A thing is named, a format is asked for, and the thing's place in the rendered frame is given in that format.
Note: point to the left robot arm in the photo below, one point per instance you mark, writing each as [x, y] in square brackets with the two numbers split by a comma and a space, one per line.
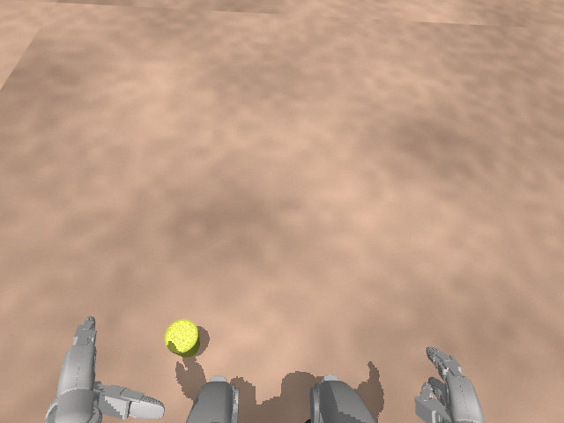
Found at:
[75, 406]

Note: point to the left robot hand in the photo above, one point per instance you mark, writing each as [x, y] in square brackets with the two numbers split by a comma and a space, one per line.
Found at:
[78, 372]

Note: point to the cup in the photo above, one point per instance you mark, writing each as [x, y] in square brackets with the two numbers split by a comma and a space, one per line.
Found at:
[182, 338]

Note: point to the right robot hand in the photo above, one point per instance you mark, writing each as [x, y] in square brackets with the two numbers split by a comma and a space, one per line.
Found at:
[458, 398]

